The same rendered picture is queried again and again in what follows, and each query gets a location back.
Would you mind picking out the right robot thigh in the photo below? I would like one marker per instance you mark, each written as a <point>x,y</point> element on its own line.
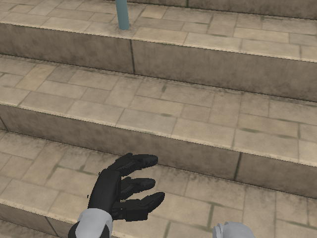
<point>232,230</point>

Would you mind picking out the left robot forearm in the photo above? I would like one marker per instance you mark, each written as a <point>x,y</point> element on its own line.
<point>92,223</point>

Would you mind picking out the robot left hand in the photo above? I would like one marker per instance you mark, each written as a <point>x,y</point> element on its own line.
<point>110,189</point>

